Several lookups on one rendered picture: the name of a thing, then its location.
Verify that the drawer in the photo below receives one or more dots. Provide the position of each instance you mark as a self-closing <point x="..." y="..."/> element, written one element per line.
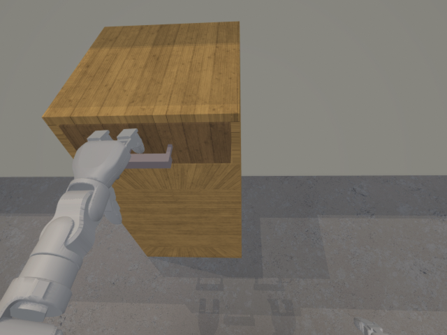
<point x="193" y="142"/>

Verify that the robot left upper arm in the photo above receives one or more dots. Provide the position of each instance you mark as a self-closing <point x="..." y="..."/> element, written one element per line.
<point x="14" y="326"/>

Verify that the cabinet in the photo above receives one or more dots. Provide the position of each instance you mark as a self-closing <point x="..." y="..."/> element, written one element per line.
<point x="166" y="73"/>

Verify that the robot left forearm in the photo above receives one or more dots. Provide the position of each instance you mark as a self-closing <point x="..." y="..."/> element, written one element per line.
<point x="43" y="289"/>

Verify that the left robot hand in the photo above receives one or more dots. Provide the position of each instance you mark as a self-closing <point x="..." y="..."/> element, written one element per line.
<point x="104" y="159"/>

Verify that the handle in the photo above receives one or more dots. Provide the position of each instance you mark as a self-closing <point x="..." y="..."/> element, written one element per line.
<point x="138" y="161"/>

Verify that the right robot hand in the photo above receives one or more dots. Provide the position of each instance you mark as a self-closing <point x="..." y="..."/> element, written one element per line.
<point x="367" y="327"/>

